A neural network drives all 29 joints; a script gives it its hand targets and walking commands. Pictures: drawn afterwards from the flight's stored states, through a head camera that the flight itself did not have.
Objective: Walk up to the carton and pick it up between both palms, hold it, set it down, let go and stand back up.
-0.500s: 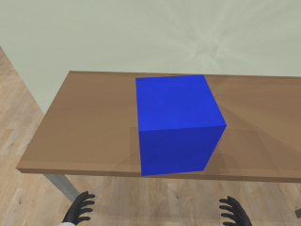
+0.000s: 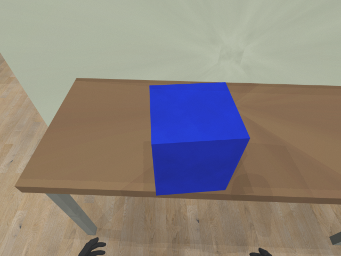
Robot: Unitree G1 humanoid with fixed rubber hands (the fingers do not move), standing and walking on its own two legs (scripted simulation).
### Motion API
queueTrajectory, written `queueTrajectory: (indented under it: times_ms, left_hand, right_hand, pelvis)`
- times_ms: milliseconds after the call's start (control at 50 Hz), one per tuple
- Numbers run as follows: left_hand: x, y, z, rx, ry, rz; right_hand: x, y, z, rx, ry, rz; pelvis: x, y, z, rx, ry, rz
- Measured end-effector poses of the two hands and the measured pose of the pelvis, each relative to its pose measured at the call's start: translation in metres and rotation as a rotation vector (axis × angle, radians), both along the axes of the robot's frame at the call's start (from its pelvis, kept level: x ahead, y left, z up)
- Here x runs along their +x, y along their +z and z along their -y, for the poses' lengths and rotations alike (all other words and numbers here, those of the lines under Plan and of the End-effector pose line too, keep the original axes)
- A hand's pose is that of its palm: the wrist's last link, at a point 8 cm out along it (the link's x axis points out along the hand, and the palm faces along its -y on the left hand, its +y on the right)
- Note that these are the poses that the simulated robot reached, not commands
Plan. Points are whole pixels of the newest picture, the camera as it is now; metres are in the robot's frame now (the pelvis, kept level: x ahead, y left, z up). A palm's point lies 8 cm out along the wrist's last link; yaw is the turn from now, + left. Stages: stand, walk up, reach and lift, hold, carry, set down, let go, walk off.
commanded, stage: stand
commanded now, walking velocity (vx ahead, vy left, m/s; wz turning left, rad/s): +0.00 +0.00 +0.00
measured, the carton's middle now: (189, 140) +0.42 -0.03 +0.01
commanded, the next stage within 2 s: none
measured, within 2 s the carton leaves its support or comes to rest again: neither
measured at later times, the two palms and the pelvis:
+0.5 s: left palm out of the picture +0.10 +0.23 -0.11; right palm out of the picture +0.08 -0.23 -0.11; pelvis +0.00 +0.00 +0.00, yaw +0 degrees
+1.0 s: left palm out of the picture +0.06 +0.23 -0.11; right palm out of the picture +0.06 -0.23 -0.12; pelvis +0.00 +0.00 +0.01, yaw +0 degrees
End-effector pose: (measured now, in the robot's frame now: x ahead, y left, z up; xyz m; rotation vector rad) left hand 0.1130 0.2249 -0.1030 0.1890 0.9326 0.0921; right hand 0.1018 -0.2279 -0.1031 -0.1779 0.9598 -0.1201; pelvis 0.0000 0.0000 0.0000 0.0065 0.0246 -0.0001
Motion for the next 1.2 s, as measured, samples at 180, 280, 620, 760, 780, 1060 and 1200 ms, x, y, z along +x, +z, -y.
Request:
queueTrajectory:
  times_ms: [180,280,620,760,780,1060,1200]
  left_hand:
    - [-0.011,-0.003,0.002,-0.001,0.010,-0.031]
    - [-0.007,-0.003,0.006,-0.016,0.008,-0.022]
    - [-0.030,-0.009,0.000,-0.003,0.047,-0.090]
    - [-0.047,-0.013,-0.003,-0.003,0.068,-0.147]
    - [-0.048,-0.014,-0.004,-0.001,0.071,-0.151]
    - [-0.056,-0.013,-0.006,0.015,0.092,-0.202]
    - [-0.067,-0.015,-0.007,0.020,0.108,-0.245]
  right_hand:
    - [-0.013,-0.006,0.000,0.011,-0.005,-0.040]
    - [-0.015,-0.005,0.004,-0.002,-0.016,-0.043]
    - [-0.025,-0.007,0.006,-0.006,-0.036,-0.081]
    - [-0.035,-0.009,0.006,-0.001,-0.049,-0.120]
    - [-0.035,-0.010,0.005,-0.001,-0.050,-0.126]
    - [-0.048,-0.017,0.004,0.012,-0.083,-0.190]
    - [-0.067,-0.020,0.010,0.005,-0.097,-0.258]
  pelvis:
    - [-0.002,0.001,0.002,0.000,-0.002,-0.004]
    - [-0.001,0.001,0.001,0.000,-0.002,0.002]
    - [-0.003,0.003,0.002,0.002,-0.001,0.013]
    - [-0.002,0.005,0.002,0.001,-0.001,0.008]
    - [-0.001,0.005,0.002,0.001,-0.001,0.007]
    - [0.004,0.009,0.003,0.000,-0.007,0.016]
    - [0.005,0.010,0.005,0.001,-0.008,0.024]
